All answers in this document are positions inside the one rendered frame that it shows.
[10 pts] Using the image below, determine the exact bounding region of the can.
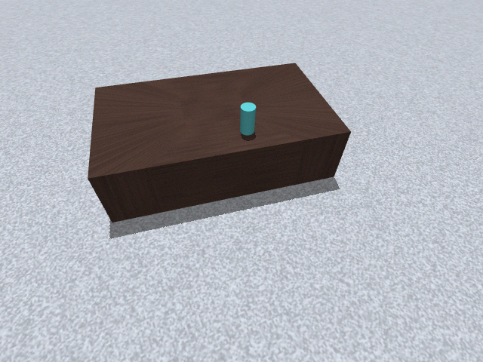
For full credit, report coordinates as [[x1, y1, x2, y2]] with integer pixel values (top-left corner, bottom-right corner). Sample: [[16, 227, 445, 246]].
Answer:
[[240, 103, 256, 136]]

